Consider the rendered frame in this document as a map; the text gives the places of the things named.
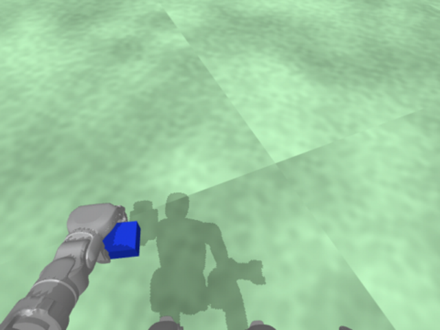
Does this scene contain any small box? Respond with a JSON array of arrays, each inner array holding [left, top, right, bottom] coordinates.
[[102, 221, 141, 259]]

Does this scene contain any left robot hand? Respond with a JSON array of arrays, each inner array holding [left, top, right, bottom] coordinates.
[[67, 203, 128, 264]]

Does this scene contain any left robot arm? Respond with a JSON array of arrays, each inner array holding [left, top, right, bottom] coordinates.
[[0, 229, 102, 330]]

